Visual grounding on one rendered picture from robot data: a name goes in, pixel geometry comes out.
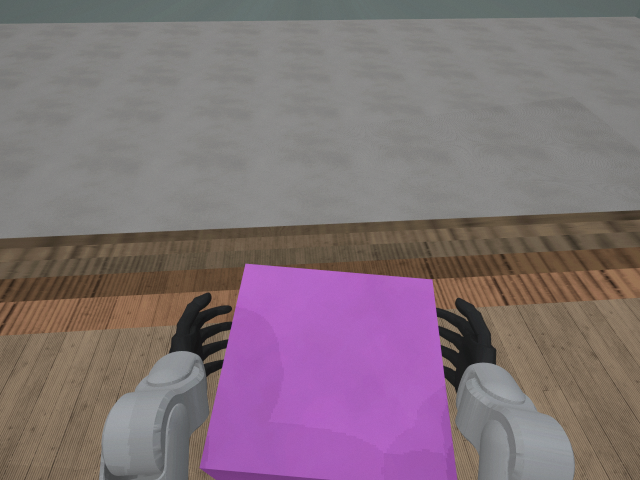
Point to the right robot forearm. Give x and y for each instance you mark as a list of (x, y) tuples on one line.
[(514, 441)]

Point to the robot right hand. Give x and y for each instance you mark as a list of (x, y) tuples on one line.
[(474, 346)]

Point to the left robot forearm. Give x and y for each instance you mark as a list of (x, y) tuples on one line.
[(146, 433)]

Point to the carton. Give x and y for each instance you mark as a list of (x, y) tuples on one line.
[(331, 375)]

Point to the robot left hand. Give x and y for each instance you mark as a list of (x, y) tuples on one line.
[(190, 337)]

